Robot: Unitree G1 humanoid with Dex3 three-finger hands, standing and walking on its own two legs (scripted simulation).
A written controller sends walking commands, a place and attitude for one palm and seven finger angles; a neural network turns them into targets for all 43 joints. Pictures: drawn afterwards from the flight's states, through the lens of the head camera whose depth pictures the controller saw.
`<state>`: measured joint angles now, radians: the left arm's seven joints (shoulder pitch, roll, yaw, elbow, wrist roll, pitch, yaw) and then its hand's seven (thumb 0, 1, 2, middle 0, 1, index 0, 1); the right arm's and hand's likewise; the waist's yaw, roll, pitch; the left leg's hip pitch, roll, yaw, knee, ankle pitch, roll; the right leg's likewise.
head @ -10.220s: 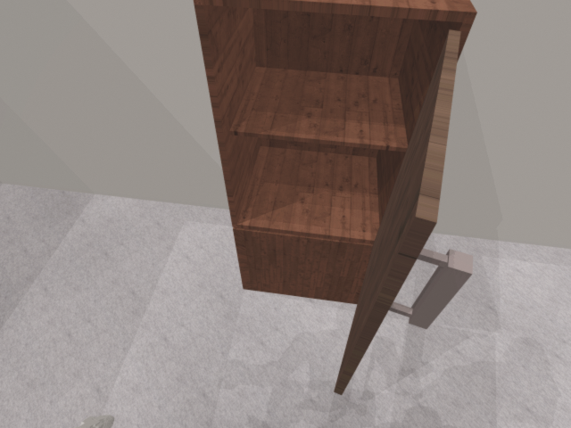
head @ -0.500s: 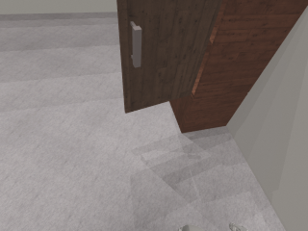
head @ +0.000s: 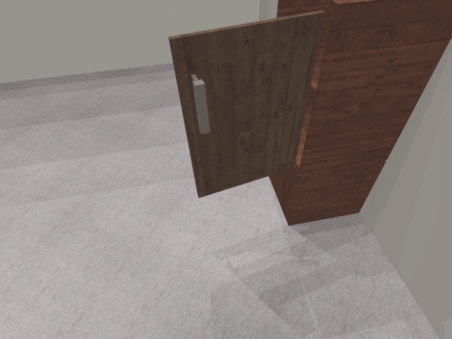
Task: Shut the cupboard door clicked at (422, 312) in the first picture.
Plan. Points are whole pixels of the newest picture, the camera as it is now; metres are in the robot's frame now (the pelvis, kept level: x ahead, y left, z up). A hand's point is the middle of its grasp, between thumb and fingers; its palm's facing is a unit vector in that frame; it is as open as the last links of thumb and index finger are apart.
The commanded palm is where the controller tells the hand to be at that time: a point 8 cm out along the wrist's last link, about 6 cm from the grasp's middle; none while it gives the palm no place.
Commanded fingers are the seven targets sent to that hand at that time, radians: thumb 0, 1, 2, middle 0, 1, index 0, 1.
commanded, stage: take the last steps up to it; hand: left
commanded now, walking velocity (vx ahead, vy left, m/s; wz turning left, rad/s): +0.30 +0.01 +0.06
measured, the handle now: (199, 104) +0.68 +0.11 +0.07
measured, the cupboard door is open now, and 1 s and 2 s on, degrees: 100 100 100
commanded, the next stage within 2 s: come to a stop and stand still in 0.76 s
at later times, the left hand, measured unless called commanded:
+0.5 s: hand out of the picture +0.12 +0.23 -0.18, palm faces +0.09 -0.98 -0.17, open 7.4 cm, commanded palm none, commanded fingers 0.00 0.90 0.90 -0.20 -0.30 -0.20 -0.30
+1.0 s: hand (169, 246) +0.38 +0.18 -0.17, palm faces +0.02 -0.97 -0.24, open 7.2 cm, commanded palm none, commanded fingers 0.00 0.90 0.90 -0.20 -0.30 -0.20 -0.30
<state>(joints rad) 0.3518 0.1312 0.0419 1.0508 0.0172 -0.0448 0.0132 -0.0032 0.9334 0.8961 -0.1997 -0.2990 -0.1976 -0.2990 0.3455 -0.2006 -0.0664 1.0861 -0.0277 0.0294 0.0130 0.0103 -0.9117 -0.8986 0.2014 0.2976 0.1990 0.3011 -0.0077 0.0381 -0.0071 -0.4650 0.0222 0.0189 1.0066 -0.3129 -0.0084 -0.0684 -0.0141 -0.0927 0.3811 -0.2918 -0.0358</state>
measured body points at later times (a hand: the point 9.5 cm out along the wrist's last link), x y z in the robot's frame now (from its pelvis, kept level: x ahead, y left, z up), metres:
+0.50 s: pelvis +0.16 +0.06 -0.01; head +0.18 +0.06 +0.44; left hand +0.11 +0.28 -0.17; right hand +0.26 -0.16 -0.15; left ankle +0.19 +0.15 -0.75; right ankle +0.13 -0.06 -0.67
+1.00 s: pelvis +0.32 +0.00 +0.00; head +0.35 -0.02 +0.44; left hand +0.38 +0.23 -0.15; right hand +0.31 -0.23 -0.17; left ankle +0.32 +0.13 -0.70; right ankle +0.34 -0.09 -0.75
